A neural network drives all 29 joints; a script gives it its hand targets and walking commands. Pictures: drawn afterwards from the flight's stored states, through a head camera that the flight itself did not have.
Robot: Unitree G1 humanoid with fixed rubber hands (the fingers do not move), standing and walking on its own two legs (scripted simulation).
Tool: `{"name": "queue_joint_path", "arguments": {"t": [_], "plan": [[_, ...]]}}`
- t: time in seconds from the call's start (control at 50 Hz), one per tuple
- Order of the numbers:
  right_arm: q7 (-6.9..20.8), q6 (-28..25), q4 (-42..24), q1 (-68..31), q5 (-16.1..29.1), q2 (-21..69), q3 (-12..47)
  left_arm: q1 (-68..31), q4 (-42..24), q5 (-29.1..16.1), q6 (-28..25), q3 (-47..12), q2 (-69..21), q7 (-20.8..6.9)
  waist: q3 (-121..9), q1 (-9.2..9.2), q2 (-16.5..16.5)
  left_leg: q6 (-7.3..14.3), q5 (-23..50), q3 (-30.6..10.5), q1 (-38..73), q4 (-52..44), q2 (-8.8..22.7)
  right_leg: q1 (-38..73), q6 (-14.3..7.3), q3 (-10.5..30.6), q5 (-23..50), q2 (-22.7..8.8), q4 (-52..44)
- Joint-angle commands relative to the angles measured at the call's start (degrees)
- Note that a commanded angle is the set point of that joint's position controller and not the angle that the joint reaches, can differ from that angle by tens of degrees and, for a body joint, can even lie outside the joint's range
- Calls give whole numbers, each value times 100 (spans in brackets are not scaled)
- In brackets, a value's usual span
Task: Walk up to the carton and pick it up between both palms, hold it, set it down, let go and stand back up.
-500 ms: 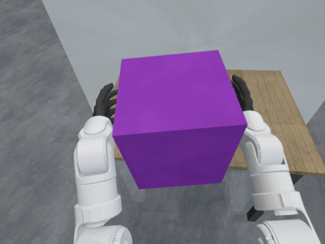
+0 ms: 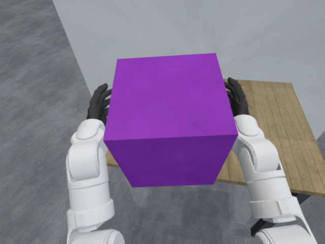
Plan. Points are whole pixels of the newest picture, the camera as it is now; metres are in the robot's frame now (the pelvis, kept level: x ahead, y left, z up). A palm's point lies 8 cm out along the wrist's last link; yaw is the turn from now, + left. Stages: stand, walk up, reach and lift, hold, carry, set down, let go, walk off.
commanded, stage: reach and lift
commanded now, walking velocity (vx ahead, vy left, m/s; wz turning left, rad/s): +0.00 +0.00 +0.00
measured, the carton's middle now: (169, 127) +0.37 +0.00 +0.12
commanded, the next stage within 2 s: hold in 0.08 s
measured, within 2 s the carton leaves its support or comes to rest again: neither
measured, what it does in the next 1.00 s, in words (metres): stands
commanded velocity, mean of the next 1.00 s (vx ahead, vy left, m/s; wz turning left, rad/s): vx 0.00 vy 0.00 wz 0.00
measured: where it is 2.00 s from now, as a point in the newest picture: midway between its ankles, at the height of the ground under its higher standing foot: outside the picture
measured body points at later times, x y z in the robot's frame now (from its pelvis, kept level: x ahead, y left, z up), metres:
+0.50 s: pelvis -0.01 +0.03 +0.00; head -0.01 +0.02 +0.45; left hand +0.34 +0.15 +0.18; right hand +0.34 -0.15 +0.16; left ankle -0.03 +0.13 -0.76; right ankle +0.01 -0.11 -0.76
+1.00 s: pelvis -0.02 +0.00 +0.00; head -0.01 -0.02 +0.45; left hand +0.36 +0.14 +0.18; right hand +0.37 -0.16 +0.15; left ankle -0.03 +0.13 -0.76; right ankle +0.01 -0.11 -0.76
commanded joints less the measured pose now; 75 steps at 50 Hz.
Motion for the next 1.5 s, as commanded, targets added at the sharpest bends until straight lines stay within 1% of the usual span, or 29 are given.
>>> {"name": "queue_joint_path", "arguments": {"t": [0.0, 0.08, 0.12, 0.16, 0.22, 0.26, 0.3, 0.36, 0.42, 0.48, 0.52, 0.56, 0.6, 0.66, 0.7, 0.76, 0.82, 0.86, 0.92, 0.96, 1.02, 1.08, 1.12, 1.18, 1.22, 1.32, 1.36, 1.4, 1.48], "plan": [[429, 32, -1459, -2802, 753, 2266, 2093, -2813, -1080, -849, 12, -2481, -1766, -670, -2370, -158, -80, -41, 1747, 199, -629, 235, -237, 2594, 516, 342, 2220, -89, 818], [433, 114, -1702, -2710, 860, 2056, 1999, -2590, -1390, -853, 285, -2546, -1804, -687, -2204, -193, 4, -183, 2238, 192, -271, 391, -211, 2337, 448, 285, 2170, -29, 686], [454, 133, -1934, -2670, 935, 1975, 2013, -2552, -1726, -897, 390, -2669, -1845, -663, -2360, -239, 113, -285, 2673, 165, 7, 494, -178, 2255, 400, 258, 2223, 7, 642], [489, 143, -2189, -2692, 991, 1883, 2023, -2443, -1907, -918, 501, -2768, -1913, -623, -2499, -256, 139, -350, 3079, 155, 285, 597, -152, 2122, 371, 237, 2214, 52, 593], [575, 161, -2446, -2707, 1022, 1687, 1987, -2354, -2118, -934, 646, -2870, -1958, -553, -2556, -294, 179, -446, 3470, 109, 661, 716, -83, 1831, 318, 190, 1961, 106, 500], [639, 175, -2434, -2597, 987, 1517, 1883, -2248, -2153, -899, 741, -2879, -1935, -503, -2449, -319, 201, -501, 3664, 100, 881, 769, -33, 1595, 287, 162, 1693, 142, 406], [700, 196, -2342, -2509, 910, 1332, 1740, -2123, -2051, -814, 848, -2783, -1884, -471, -2232, -323, 189, -519, 3635, 106, 991, 769, 5, 1435, 269, 157, 1421, 165, 300], [777, 213, -2143, -2498, 838, 1139, 1555, -2058, -1884, -698, 971, -2576, -1815, -458, -1822, -294, 118, -508, 3277, 112, 917, 665, 41, 1356, 269, 169, 1065, 162, 210], [841, 204, -1785, -2577, 737, 1048, 1300, -2131, -1602, -569, 1016, -2286, -1727, -478, -1438, -223, 31, -449, 2579, 153, 652, 495, 48, 1373, 285, 191, 667, 125, 175], [887, 143, -1515, -2834, 635, 1138, 1170, -2375, -1293, -501, 933, -2070, -1701, -507, -1242, -135, -55, -307, 1756, 197, 282, 281, 41, 1449, 325, 215, 303, 70, 196], [908, 71, -1441, -3058, 597, 1317, 1198, -2607, -1171, -484, 799, -1975, -1723, -508, -1355, -36, -136, -204, 1334, 230, 62, 159, 19, 1575, 358, 232, 156, 33, 256], [920, -12, -1403, -3286, 572, 1546, 1299, -2911, -1143, -518, 604, -2008, -1792, -497, -1669, 7, -179, -90, 1002, 265, -130, 53, -7, 1707, 385, 254, 98, -6, 344], [928, -106, -1449, -3507, 530, 1788, 1430, -3213, -1129, -568, 394, -2086, -1875, -463, -2035, 46, -249, 7, 843, 281, -260, 2, -17, 1813, 410, 252, 134, -33, 439], [901, -210, -1532, -3687, 445, 2034, 1579, -3483, -1050, -631, 122, -2218, -1986, -419, -2590, 36, -208, 110, 720, 296, -350, -42, -58, 1961, 453, 257, 308, -80, 532], [863, -224, -1388, -3607, 354, 2110, 1594, -3469, -857, -621, 11, -2209, -1978, -427, -2675, 5, -209, 143, 616, 309, -435, -72, -81, 2042, 487, 253, 377, -96, 555], [804, -193, -1082, -3392, 184, 2073, 1510, -3331, -424, -521, -67, -2021, -1838, -506, -2469, -24, -237, 195, 392, 326, -624, -129, -117, 2129, 534, 248, 328, -102, 512], [739, -148, -833, -3260, 119, 2078, 1440, -3198, -97, -427, -110, -1735, -1694, -627, -2115, 22, -365, 258, 309, 340, -876, -194, -154, 2329, 600, 275, 420, -105, 506], [684, -124, -808, -3256, 174, 2140, 1509, -3174, -41, -422, -155, -1619, -1654, -695, -2012, 56, -478, 287, 388, 329, -1017, -227, -183, 2560, 637, 304, 669, -106, 548], [595, -125, -1050, -3403, 355, 2334, 1711, -3215, -191, -488, -227, -1641, -1713, -739, -2108, 120, -530, 305, 598, 290, -1108, -231, -191, 2823, 636, 376, 1127, -132, 665], [539, -146, -1287, -3526, 489, 2435, 1869, -3284, -363, -579, -262, -1788, -1787, -722, -2282, 146, -513, 294, 753, 258, -1111, -201, -194, 2908, 622, 406, 1401, -145, 769], [482, -163, -1501, -3513, 631, 2471, 2039, -3293, -601, -676, -276, -2018, -1862, -672, -2498, 138, -409, 245, 947, 229, -998, -91, -183, 2836, 580, 420, 1585, -145, 846], [455, -135, -1507, -3279, 663, 2375, 2049, -3157, -697, -734, -225, -2210, -1864, -631, -2517, 44, -312, 156, 1091, 213, -834, 15, -168, 2642, 549, 392, 1562, -117, 831], [451, -107, -1466, -3130, 662, 2288, 1997, -3097, -772, -733, -175, -2281, -1839, -622, -2421, -23, -200, 93, 1178, 213, -690, 71, -164, 2437, 518, 364, 1459, -94, 777], [446, -75, -1508, -2907, 685, 2145, 1911, -2933, -974, -782, -70, -2435, -1847, -618, -2413, -146, 0, -28, 1515, 202, -354, 214, -149, 2189, 451, 324, 1425, -48, 655], [441, -49, -1621, -2815, 702, 2075, 1858, -2840, -1154, -812, 14, -2523, -1892, -613, -2429, -219, 91, -125, 1850, 182, -130, 317, -146, 2064, 415, 288, 1494, -4, 576], [470, 29, -2064, -2590, 804, 1808, 1873, -2415, -1647, -828, 300, -2685, -1924, -582, -2496, -310, 166, -339, 2927, 119, 492, 584, -122, 1881, 323, 226, 1821, 86, 439], [489, 70, -2197, -2488, 845, 1691, 1866, -2222, -1796, -801, 455, -2694, -1906, -566, -2405, -316, 128, -389, 3271, 113, 687, 640, -113, 1826, 305, 224, 1870, 120, 394], [518, 109, -2227, -2408, 861, 1566, 1816, -2091, -1858, -756, 601, -2646, -1856, -554, -2174, -308, 105, -430, 3404, 104, 753, 656, -90, 1758, 303, 209, 1811, 139, 345], [593, 164, -2254, -2399, 893, 1356, 1714, -1937, -1882, -677, 841, -2527, -1782, -529, -1799, -250, 33, -439, 3400, 120, 795, 620, -40, 1703, 302, 212, 1574, 155, 281]]}}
